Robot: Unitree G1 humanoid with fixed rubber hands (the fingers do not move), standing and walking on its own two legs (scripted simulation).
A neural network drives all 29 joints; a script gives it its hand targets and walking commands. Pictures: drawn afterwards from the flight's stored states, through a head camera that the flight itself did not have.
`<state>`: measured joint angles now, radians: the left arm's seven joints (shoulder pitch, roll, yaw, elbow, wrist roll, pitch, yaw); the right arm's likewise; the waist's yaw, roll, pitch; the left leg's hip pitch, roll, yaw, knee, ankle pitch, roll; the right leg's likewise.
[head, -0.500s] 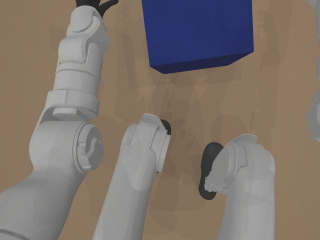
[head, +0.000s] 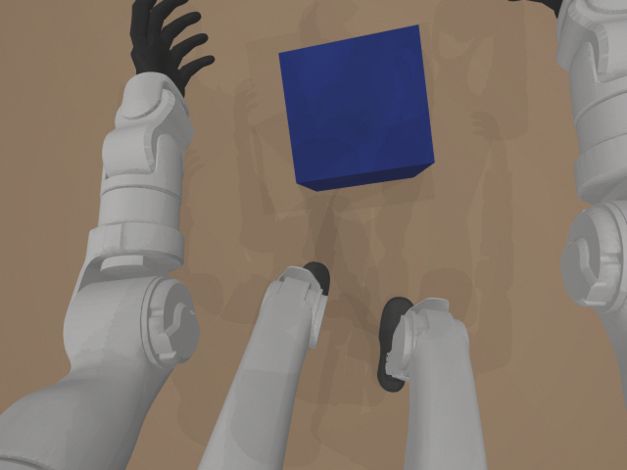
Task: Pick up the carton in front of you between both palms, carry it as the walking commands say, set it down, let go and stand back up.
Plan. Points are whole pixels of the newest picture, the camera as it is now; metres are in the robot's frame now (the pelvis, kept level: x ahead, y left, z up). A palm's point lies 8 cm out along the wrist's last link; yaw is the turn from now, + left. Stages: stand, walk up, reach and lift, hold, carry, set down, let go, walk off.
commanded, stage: set down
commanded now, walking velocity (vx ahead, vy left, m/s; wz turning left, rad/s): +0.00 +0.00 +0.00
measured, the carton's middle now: (357, 125) +0.54 +0.06 -0.42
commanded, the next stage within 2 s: let go in 0.20 s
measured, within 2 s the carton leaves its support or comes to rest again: neither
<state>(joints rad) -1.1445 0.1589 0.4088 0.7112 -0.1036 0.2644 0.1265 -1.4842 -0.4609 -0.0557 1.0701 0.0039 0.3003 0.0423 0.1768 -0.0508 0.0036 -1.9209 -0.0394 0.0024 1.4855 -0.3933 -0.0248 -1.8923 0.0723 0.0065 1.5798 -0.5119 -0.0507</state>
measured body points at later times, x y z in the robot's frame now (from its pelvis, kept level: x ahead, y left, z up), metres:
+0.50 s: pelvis +0.04 +0.02 +0.13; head +0.32 +0.01 +0.48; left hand +0.45 +0.24 +0.01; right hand +0.53 -0.16 +0.01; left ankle +0.11 +0.12 -0.51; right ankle +0.07 -0.09 -0.51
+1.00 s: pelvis +0.10 +0.03 +0.21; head +0.22 +0.02 +0.64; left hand +0.30 +0.27 +0.13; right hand +0.38 -0.18 +0.11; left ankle +0.11 +0.12 -0.51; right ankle +0.07 -0.09 -0.51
